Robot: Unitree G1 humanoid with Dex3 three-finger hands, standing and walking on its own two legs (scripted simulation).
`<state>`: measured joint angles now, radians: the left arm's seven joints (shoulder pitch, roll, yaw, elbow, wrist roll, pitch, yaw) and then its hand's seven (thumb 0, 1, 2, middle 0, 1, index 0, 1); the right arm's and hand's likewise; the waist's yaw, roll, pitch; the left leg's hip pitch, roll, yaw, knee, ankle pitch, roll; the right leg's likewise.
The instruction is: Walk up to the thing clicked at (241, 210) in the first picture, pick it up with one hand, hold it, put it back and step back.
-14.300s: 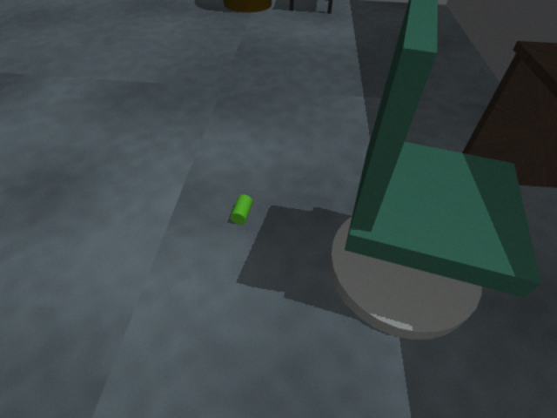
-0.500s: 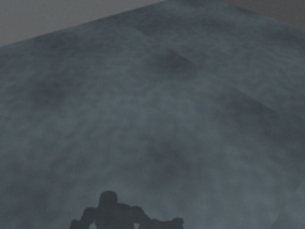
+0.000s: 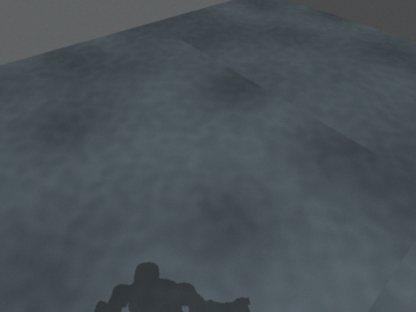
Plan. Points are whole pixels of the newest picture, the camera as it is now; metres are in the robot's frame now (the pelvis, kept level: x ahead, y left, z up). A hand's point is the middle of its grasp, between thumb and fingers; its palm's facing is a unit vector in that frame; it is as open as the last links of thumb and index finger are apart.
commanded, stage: stand
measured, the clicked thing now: out of the picture -0.15 -0.73 -0.74
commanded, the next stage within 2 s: walk up in 0.06 s
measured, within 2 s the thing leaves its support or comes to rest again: neither
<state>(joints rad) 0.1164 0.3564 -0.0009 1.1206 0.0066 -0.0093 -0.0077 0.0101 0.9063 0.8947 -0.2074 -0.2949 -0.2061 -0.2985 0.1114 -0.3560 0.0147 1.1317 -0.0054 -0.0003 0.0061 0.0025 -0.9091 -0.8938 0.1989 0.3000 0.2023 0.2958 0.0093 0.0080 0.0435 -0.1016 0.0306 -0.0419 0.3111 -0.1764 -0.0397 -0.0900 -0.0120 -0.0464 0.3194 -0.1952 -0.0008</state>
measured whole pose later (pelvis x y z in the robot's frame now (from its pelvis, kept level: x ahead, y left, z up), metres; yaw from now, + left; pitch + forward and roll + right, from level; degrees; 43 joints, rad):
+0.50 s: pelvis +0.10 +0.08 -0.02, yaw +1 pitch -3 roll +1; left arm 0.28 0.48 0.08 1.02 0.01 -0.01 -0.06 0.02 0.91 0.90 -0.20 -0.29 -0.20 -0.30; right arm 0.26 -0.40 -0.09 0.97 -0.02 -0.06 0.06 0.00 -0.91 -0.89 0.20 0.30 0.20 0.30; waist 0.00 -0.08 0.03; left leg -0.26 0.02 0.10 0.56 -0.25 0.03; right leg -0.39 -0.01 0.08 1.08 -0.38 -0.04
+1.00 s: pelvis +0.34 +0.03 -0.02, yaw +0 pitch -3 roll +1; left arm 0.17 0.37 0.05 0.86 -0.01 -0.08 -0.06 0.01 0.91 0.89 -0.21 -0.29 -0.21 -0.30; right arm 0.30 -0.42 -0.05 0.91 0.00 -0.04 0.04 0.01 -0.91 -0.89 0.20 0.30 0.20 0.30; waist 0.00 0.05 0.09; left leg -0.34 0.06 -0.01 1.13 -0.38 0.03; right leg -0.28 -0.04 -0.07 0.56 -0.24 -0.04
